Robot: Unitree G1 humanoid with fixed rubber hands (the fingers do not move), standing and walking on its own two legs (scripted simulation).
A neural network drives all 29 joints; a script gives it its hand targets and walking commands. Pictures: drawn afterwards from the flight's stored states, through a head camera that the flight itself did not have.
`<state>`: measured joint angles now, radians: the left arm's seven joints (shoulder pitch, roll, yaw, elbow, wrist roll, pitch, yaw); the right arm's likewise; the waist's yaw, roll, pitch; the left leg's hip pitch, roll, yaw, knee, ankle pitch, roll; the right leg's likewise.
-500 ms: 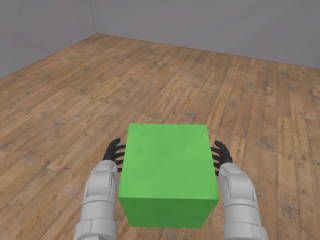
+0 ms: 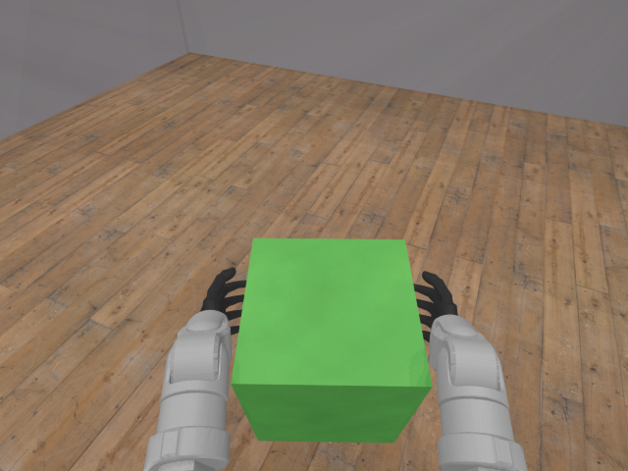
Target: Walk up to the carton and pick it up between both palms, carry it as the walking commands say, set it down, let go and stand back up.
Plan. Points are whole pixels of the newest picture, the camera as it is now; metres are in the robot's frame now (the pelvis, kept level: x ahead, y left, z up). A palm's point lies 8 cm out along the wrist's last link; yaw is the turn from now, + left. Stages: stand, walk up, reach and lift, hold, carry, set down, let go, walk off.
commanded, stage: reach and lift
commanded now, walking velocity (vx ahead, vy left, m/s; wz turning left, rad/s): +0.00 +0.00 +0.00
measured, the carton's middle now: (327, 346) +0.31 +0.00 -0.02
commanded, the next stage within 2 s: hold in 0.50 s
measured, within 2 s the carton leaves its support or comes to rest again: neither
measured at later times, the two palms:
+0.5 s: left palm (213, 329) +0.29 +0.15 +0.05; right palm (443, 334) +0.29 -0.15 +0.05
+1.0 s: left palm (211, 334) +0.28 +0.15 +0.05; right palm (445, 337) +0.28 -0.15 +0.05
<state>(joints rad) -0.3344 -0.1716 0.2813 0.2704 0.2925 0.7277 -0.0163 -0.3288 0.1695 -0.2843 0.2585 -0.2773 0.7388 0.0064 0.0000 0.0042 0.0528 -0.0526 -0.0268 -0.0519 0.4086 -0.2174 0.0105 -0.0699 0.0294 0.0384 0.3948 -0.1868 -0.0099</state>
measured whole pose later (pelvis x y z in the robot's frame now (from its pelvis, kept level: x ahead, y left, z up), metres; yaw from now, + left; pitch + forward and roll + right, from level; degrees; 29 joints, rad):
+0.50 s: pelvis +0.01 +0.00 +0.00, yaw +0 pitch -8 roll +0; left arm -0.25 -0.15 0.20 0.20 0.26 0.76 0.00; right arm -0.24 0.15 -0.21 0.19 -0.26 0.77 0.00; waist 0.00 0.00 0.04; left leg -0.03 -0.03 -0.05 0.38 -0.21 0.01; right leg -0.05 0.02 0.04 0.38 -0.18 -0.01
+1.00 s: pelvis -0.01 +0.00 +0.00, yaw +0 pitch -9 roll +0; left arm -0.29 -0.16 0.25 0.25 0.28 0.75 -0.01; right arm -0.29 0.16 -0.25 0.24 -0.27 0.77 0.00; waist 0.00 0.00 0.04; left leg -0.05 -0.03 -0.06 0.42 -0.21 0.01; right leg -0.06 0.03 0.03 0.41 -0.19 -0.01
